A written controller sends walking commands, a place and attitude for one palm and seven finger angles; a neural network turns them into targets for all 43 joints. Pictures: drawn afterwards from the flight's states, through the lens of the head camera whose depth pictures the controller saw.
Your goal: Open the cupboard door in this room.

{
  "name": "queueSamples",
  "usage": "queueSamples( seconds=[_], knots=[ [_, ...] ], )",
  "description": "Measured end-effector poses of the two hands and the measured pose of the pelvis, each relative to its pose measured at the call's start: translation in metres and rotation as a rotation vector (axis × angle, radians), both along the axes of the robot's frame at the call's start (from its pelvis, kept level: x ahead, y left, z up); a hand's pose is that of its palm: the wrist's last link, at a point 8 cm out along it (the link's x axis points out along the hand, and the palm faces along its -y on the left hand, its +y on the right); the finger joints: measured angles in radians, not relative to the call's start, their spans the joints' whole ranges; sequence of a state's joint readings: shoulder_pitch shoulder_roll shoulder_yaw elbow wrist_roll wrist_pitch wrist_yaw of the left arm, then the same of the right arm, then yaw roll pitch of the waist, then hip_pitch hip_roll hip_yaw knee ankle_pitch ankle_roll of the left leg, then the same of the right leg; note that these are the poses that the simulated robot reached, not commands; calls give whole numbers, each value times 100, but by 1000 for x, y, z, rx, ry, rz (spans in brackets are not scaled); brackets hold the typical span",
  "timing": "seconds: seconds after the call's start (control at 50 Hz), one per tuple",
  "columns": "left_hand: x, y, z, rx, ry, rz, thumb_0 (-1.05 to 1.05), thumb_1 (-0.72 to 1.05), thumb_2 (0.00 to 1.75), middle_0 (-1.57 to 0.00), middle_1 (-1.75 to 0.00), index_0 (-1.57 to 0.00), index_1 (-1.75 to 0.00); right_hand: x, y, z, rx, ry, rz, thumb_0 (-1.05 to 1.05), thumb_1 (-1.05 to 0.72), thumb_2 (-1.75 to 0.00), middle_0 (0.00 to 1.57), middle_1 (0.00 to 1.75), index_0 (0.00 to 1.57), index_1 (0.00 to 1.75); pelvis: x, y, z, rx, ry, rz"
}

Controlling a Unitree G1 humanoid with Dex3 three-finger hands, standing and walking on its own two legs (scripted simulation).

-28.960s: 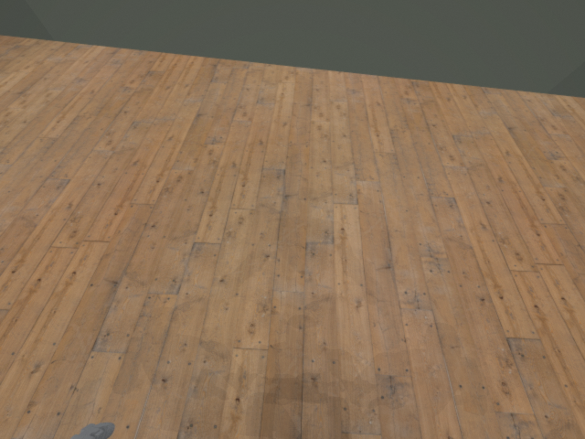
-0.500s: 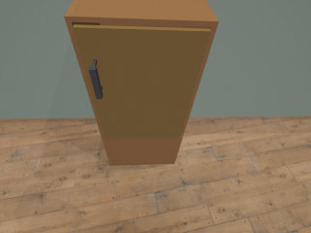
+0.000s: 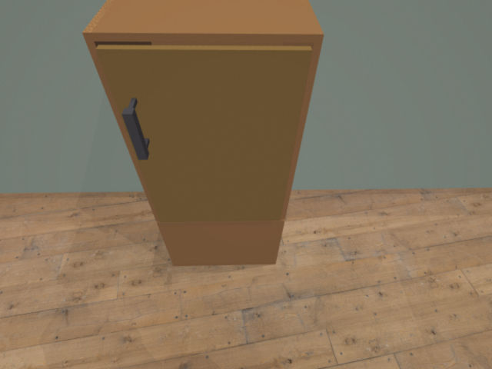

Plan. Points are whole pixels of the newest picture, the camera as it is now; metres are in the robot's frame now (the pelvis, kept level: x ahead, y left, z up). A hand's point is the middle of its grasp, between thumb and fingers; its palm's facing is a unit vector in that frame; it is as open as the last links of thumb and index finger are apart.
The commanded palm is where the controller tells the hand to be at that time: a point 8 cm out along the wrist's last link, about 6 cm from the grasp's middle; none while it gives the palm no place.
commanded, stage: come to a stop and stand still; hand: left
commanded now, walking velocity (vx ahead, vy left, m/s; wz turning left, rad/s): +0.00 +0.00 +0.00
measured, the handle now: (138, 129) +0.58 +0.27 +0.04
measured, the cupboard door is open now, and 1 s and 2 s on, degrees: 0 0 0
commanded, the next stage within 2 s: look again from close up in 0.76 s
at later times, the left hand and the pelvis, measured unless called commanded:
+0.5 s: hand out of the picture +0.04 +0.19 -0.18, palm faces +0.05 -0.98 -0.19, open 7.4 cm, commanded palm none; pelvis +0.04 +0.02 +0.00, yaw +0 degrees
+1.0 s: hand out of the picture +0.04 +0.21 -0.18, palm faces +0.00 -0.97 -0.23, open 7.4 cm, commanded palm none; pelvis +0.03 +0.04 -0.01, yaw -1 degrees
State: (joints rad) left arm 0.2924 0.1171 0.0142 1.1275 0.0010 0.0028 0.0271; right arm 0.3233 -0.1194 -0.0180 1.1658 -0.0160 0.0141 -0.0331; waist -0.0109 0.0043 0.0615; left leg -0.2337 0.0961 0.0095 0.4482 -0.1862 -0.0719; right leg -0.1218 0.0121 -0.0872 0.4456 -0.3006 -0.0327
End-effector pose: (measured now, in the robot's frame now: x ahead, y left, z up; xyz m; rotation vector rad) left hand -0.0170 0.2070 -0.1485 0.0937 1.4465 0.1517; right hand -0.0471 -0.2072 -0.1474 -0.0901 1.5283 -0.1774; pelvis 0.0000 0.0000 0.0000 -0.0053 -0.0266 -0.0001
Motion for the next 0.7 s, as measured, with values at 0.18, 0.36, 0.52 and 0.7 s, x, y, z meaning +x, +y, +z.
queueSamples(
  seconds=[0.18,0.36,0.52,0.7],
  knots=[
    [-2,-4,-2,-28,46,25,0,91,90,-20,-30,-20,-30,53,0,2,-30,-70,42,0,-92,-90,20,30,20,30,16,7,1,4,8,0],
    [24,14,-2,2,10,10,0,91,90,-20,-30,-20,-30,92,-5,5,-58,-132,62,1,-93,-90,20,30,20,30,31,13,1,10,10,-1],
    [53,34,1,40,-43,-7,0,91,90,-20,-30,-20,-30,110,-1,5,-58,-160,71,0,-93,-90,20,30,20,30,41,19,1,14,9,-1],
    [70,46,5,62,-81,-20,0,91,90,-20,-30,-20,-30,109,4,5,-50,-156,69,0,-93,-90,20,30,20,30,45,23,1,17,3,-1]
  ],
)
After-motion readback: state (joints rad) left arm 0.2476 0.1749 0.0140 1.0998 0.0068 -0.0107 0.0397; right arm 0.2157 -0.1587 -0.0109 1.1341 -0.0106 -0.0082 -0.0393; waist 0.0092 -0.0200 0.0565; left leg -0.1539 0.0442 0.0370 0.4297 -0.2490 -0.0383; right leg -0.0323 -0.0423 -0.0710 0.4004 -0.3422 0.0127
